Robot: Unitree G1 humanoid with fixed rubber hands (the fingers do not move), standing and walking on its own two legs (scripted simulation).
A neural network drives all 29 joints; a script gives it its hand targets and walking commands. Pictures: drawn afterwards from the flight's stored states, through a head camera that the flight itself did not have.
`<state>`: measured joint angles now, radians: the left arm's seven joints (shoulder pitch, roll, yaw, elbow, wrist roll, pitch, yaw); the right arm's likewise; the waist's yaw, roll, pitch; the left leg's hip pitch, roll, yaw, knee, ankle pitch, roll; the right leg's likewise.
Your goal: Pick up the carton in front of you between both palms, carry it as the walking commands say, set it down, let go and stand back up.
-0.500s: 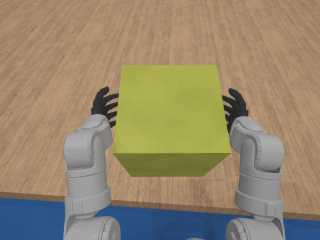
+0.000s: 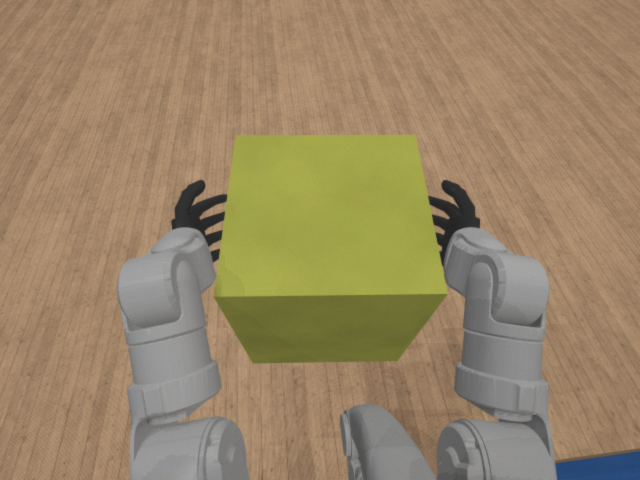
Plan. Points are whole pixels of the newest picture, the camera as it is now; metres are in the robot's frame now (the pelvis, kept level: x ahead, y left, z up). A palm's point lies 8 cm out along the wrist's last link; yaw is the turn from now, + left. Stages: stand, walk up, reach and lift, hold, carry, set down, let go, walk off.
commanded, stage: carry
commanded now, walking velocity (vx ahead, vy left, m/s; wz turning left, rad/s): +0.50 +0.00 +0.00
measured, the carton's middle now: (325, 261) +0.36 -0.04 +0.05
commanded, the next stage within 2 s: none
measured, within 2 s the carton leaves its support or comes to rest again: neither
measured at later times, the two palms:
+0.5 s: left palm out of the picture +0.64 +0.12 +0.27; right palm out of the picture +0.67 -0.18 +0.27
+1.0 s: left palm out of the picture +0.97 +0.10 +0.26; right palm out of the picture +0.95 -0.19 +0.26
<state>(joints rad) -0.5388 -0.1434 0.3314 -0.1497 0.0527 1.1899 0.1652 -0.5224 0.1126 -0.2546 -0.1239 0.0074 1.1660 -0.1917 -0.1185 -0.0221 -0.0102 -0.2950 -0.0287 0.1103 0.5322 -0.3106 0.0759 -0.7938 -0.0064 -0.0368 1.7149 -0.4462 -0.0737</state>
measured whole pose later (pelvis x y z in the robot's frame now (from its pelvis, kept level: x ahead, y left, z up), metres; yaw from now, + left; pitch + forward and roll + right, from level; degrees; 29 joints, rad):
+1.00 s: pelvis +0.61 -0.03 +0.15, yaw -2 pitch +4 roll -1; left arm -0.59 -0.14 0.35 -0.07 0.08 1.20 0.16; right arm -0.59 0.14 -0.33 -0.05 -0.04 1.18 -0.18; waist -0.03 -0.01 -0.01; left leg -0.28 0.00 0.16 0.35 -0.16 0.09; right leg -0.58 -0.06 -0.04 0.98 -0.29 0.00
